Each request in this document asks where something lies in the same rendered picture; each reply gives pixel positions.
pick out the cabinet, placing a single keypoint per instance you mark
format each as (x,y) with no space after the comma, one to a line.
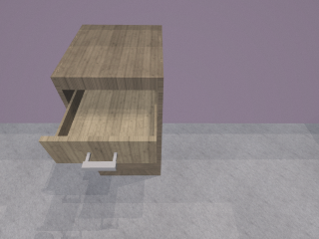
(115,58)

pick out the drawer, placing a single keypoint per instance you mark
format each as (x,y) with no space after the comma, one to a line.
(103,122)

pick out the handle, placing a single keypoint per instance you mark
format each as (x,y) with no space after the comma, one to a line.
(100,165)

